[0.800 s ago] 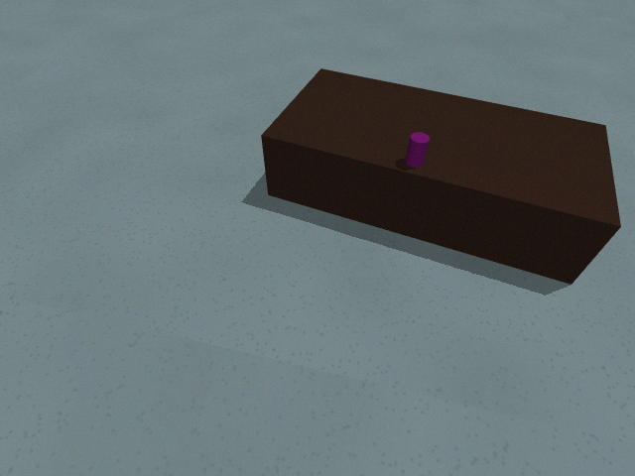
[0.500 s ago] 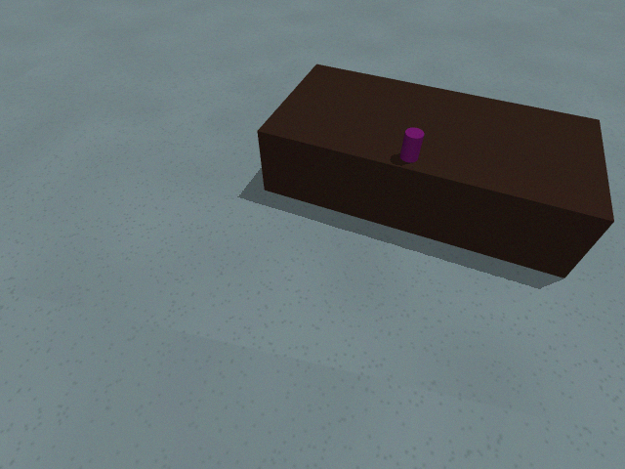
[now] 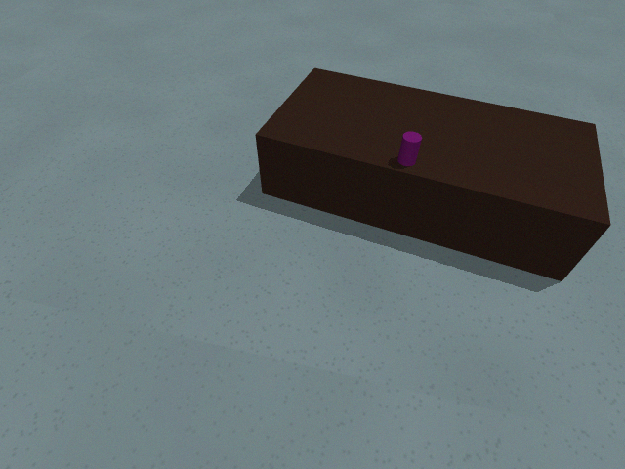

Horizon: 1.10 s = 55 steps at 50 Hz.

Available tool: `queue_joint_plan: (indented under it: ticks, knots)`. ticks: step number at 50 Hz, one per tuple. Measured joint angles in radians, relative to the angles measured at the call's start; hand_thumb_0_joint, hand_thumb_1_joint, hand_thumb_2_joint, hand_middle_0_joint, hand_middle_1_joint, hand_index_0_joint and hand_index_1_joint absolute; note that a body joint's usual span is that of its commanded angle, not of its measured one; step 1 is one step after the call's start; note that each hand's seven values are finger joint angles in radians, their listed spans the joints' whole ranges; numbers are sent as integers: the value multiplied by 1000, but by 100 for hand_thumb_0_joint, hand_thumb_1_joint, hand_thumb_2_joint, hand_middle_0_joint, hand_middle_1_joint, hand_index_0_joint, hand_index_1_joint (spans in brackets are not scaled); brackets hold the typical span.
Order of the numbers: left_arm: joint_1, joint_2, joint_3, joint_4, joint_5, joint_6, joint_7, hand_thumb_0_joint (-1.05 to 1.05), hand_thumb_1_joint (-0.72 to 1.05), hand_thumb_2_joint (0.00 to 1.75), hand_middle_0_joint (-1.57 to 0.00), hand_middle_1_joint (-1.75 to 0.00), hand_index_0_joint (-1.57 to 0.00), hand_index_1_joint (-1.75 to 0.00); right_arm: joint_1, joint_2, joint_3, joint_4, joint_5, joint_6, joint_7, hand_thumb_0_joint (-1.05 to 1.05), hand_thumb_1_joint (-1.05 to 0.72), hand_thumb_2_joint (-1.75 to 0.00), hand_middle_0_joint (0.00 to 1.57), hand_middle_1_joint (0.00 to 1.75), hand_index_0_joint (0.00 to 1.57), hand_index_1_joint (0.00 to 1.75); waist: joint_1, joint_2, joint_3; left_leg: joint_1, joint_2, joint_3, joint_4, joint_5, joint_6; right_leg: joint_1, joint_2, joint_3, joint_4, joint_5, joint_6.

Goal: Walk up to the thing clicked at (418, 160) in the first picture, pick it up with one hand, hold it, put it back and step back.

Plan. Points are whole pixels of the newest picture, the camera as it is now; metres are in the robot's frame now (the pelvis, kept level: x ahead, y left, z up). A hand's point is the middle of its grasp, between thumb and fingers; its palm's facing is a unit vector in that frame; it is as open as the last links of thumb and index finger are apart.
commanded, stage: stand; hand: left
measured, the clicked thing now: (409, 149) +1.27 -0.34 -0.40
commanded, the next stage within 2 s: walk up in 0.32 s
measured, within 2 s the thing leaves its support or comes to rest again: neither
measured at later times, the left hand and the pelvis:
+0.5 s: hand out of the picture +0.10 +0.26 -0.15, palm faces -0.12 -0.93 -0.35, open 7.4 cm; pelvis +0.02 -0.02 -0.01, yaw -6 degrees
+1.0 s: hand (242, 401) +0.26 +0.13 -0.16, palm faces -0.25 -0.92 -0.31, open 7.4 cm; pelvis +0.18 -0.13 -0.02, yaw -16 degrees
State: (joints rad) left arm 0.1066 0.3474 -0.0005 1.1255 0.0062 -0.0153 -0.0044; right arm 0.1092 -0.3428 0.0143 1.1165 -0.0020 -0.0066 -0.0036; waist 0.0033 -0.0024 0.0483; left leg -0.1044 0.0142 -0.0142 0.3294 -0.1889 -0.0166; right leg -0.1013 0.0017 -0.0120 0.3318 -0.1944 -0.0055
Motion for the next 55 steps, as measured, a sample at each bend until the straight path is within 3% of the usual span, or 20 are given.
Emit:
queue_joint_plan:
  ticks: [16, 18, 21, 24, 29, 32, 34, 36, 39, 42, 46, 50, 53, 55]
  knots:
    - [9, 2, 1, 2, 2, 3, 0, 1, 91, 90, -20, -30, -20, -30, 7, 0, -1, 5, -2, 1, 1, 0, -91, -89, 21, 30, 20, 30, 2, 2, 1, 3, -3, 5, -8, 4, 3, -1, -3, 4, -3, 2, 3]
    - [36, 9, 27, -34, 17, 12, -25, 1, 90, 90, -20, -30, -20, -30, 20, 1, -23, -20, -15, -11, 12, 0, -91, -89, 21, 30, 20, 30, 9, -6, -6, -13, -1, 26, 34, -44, 23, -40, 0, 24, 74, -72, -10]
    - [78, 35, 57, -65, 33, 38, -59, 1, 90, 90, -20, -30, -20, -30, 46, -9, -59, -74, -27, -48, 18, 0, -90, -89, 21, 30, 20, 30, 9, -18, -15, -12, 11, 76, 62, -60, 29, -177, -5, 31, 361, -190, -13]
    - [95, 69, 77, -86, 35, 47, -86, 1, 91, 90, -20, -30, -20, -30, 87, -29, -79, -106, -34, -65, 15, 0, -90, -89, 21, 30, 20, 30, -7, -27, -14, 15, 26, 95, 57, -82, 23, -279, -35, 41, 515, -199, -8]
    - [123, 104, 102, -138, 28, 35, -120, 1, 91, 90, -20, -30, -20, -30, 130, -87, -104, -115, -48, -55, 23, 0, -90, -89, 21, 30, 20, 30, 5, -17, 0, 84, 80, 144, 85, -147, -13, -317, -110, 30, 403, -158, -4]
    - [138, 118, 111, -146, 30, 24, -121, 1, 91, 90, -20, -30, -20, -30, 136, -115, -113, -126, -47, -46, 26, 0, -90, -89, 21, 30, 20, 30, 2, -5, -1, 92, 123, 164, 191, -243, -26, -285, -118, 1, 319, -49, 3]
    - [134, 103, 116, -154, 33, 6, -108, 1, 91, 90, -20, -30, -20, -30, 136, -136, -116, -127, -44, -33, 21, 0, -90, -89, 21, 30, 20, 30, -3, 50, 11, 45, 184, 114, 366, -313, 20, -280, -69, -37, 382, -52, 13]
    - [146, 84, 114, -179, 28, -14, -94, 1, 91, 90, -20, -30, -20, -30, 132, -132, -109, -128, -34, -13, 21, 0, -91, -89, 21, 30, 20, 30, 17, 56, 8, -59, 135, 42, 602, -351, 31, -279, -47, -41, 419, -104, 5]
    - [174, 47, 91, -194, 11, -16, -86, 0, 91, 90, -20, -30, -20, -30, 112, -117, -93, -141, -19, -14, 33, 1, -91, -89, 20, 29, 20, 30, 37, 54, 14, -197, 70, 46, 774, -299, 40, -219, -24, -27, 344, -100, -20]
    - [205, 28, 71, -197, 6, -19, -78, 0, 90, 90, -20, -30, -20, -30, 109, -96, -79, -173, -8, -31, 46, 1, -91, -89, 20, 29, 20, 30, 45, 49, 18, -293, 63, 67, 734, -221, 51, -145, 0, -17, 244, -76, -29]
    - [243, 30, 62, -204, 5, -21, -73, 1, 90, 90, -21, -30, -20, -30, 122, -71, -74, -207, -17, -38, 65, 0, -91, -89, 21, 29, 20, 30, 51, 30, 12, -357, 75, 58, 562, -169, 38, -81, 28, 3, 179, -86, -37]
    - [258, 44, 59, -221, 10, -28, -72, 1, 90, 90, -21, -30, -20, -30, 144, -66, -78, -216, -24, -44, 72, 0, -91, -89, 21, 30, 20, 30, 49, 13, 6, -349, 83, 48, 385, -85, 28, -34, 42, 13, 173, -134, -23]
    - [259, 62, 57, -234, 12, -29, -70, 1, 90, 90, -21, -30, -20, -30, 163, -69, -88, -223, -27, -63, 65, 0, -91, -89, 21, 30, 20, 30, 37, -13, -4, -290, 65, 67, 278, 8, 30, -31, 26, 26, 256, -225, -5]
    - [245, 73, 62, -227, 10, -23, -58, 1, 90, 90, -21, -30, -20, -30, 162, -59, -93, -234, -34, -83, 53, 0, -91, -89, 21, 30, 20, 30, 23, -59, 5, -271, 40, 111, 318, -33, 30, -95, 4, 73, 449, -266, -26]
